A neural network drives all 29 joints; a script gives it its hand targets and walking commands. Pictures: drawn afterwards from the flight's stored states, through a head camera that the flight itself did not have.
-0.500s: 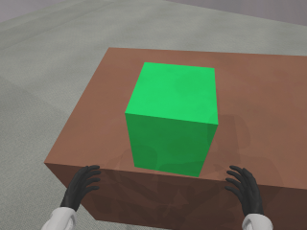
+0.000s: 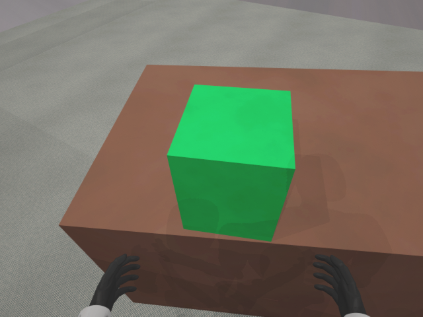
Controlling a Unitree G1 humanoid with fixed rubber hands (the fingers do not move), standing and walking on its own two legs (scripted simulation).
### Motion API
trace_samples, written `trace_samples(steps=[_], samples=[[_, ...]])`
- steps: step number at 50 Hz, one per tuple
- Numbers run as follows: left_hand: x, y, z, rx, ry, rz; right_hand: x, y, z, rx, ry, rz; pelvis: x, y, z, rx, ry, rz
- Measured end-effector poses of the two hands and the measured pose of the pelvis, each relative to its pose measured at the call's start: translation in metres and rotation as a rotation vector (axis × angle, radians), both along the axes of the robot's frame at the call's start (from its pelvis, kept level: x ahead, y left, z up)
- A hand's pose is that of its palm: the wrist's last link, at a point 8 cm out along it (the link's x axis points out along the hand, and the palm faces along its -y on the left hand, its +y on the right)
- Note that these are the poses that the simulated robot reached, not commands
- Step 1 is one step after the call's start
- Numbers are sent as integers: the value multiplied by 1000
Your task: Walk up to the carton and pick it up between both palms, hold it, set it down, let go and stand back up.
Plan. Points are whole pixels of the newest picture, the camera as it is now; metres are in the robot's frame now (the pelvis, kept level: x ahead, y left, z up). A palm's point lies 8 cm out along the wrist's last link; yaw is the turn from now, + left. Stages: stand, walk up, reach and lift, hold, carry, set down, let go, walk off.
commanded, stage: set down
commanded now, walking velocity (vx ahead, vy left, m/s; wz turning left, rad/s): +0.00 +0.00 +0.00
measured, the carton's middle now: (233, 164) +0.42 -0.01 +0.05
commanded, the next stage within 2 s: let go in 0.40 s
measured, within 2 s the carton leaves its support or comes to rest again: neither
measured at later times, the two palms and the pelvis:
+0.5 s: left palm (113, 314) +0.16 +0.22 -0.07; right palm out of the picture +0.15 -0.23 -0.08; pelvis +0.00 -0.01 +0.00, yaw +0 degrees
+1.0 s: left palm out of the picture +0.15 +0.24 -0.08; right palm out of the picture +0.13 -0.26 -0.09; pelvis -0.01 -0.01 -0.01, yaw +0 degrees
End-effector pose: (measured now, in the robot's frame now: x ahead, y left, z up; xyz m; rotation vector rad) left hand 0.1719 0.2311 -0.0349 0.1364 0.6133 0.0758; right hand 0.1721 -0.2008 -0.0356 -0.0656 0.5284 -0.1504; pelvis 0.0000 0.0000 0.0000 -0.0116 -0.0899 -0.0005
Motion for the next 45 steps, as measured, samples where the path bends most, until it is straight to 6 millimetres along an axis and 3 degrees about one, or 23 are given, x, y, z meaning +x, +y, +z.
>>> trace_samples(steps=[19,33,45], samples=[[-12,-3,-31,35,155,61,-14,-22,-35,-70,147,68,-2,-9,0,7,12,2],[-19,-16,-47,36,219,59,-24,-39,-45,-93,197,76,-2,-15,-1,12,14,-11],[-16,-18,-47,46,205,40,-28,-37,-49,-74,197,71,-8,-15,-3,14,15,-10]])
